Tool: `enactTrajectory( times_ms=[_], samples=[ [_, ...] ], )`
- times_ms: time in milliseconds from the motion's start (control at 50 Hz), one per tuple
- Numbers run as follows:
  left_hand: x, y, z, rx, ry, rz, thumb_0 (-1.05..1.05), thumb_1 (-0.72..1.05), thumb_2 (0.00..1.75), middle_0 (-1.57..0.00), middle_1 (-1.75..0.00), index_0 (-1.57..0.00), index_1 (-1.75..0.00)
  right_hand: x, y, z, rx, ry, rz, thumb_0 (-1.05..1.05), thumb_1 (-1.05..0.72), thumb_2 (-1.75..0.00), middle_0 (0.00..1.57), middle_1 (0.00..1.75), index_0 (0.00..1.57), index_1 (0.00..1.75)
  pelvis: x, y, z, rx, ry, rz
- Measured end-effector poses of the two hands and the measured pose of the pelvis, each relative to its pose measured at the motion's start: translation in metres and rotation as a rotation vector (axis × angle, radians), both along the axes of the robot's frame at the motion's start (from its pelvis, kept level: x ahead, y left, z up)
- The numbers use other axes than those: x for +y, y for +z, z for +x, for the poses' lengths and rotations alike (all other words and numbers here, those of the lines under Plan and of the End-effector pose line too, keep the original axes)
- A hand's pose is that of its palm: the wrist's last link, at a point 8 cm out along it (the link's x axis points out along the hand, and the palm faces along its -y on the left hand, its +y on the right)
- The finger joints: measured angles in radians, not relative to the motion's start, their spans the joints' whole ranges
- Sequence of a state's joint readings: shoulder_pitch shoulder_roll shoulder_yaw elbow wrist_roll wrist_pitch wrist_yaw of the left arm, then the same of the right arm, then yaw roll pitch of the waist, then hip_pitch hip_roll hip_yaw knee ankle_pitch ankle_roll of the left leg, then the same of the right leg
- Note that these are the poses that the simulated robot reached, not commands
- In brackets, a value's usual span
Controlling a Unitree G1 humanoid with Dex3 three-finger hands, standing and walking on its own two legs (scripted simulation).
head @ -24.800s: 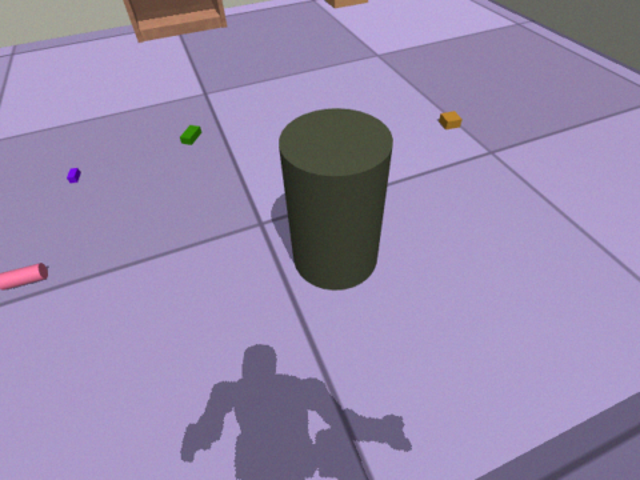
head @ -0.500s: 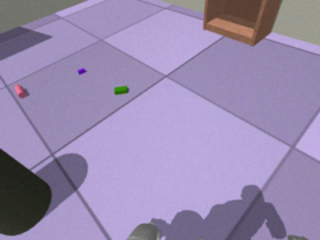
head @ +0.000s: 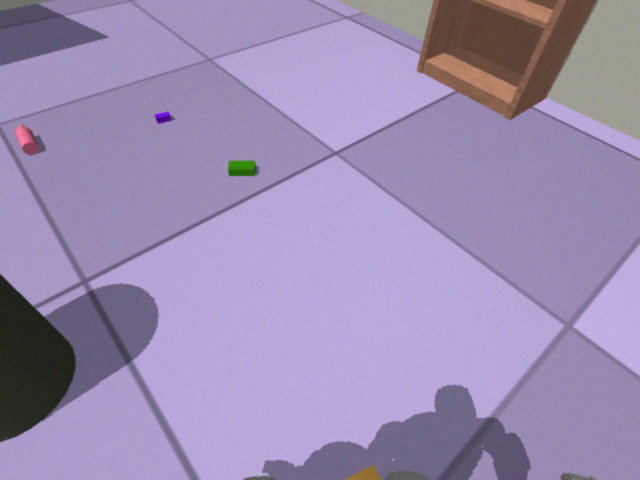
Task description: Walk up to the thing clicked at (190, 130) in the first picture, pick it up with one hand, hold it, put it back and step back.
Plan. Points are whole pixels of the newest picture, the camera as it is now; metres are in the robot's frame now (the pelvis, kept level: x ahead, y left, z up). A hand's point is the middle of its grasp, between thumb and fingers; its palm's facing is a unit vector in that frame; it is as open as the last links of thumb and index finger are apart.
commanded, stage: walk up
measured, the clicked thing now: (242, 168) +1.50 +0.31 -0.73
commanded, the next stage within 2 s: stand in 0.82 s
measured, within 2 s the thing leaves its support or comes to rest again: neither
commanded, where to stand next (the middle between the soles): +0.09 -0.03 m, yaw +0 degrees
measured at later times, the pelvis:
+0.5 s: pelvis +0.02 -0.02 +0.02, yaw +3 degrees
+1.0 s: pelvis +0.02 -0.03 +0.03, yaw +3 degrees
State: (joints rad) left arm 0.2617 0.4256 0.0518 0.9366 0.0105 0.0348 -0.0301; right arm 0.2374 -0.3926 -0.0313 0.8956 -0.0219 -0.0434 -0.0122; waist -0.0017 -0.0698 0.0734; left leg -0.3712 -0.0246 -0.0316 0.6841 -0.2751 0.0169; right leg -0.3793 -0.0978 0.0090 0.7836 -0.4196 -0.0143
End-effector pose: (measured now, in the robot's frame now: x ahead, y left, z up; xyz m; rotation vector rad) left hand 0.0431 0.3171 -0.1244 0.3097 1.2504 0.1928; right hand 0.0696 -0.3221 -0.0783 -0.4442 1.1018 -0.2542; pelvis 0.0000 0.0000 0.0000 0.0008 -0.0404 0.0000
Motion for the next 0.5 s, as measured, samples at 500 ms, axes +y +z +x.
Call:
enactTrajectory(
  times_ms=[500],
  samples=[
    [-0.037, 0.024, 0.07, -0.115, 0.03, -0.011, 0.01, 0.91, 0.89, -0.2, -0.3, -0.2, -0.3, 0.001, -0.017, 0.041, 0.086, 0.026, 0.094, 0.01, -0.9, -0.9, 0.21, 0.3, 0.2, 0.3, -0.023, 0.015, 0.024, 0.009, 0.053, -0.009]
  ],
)
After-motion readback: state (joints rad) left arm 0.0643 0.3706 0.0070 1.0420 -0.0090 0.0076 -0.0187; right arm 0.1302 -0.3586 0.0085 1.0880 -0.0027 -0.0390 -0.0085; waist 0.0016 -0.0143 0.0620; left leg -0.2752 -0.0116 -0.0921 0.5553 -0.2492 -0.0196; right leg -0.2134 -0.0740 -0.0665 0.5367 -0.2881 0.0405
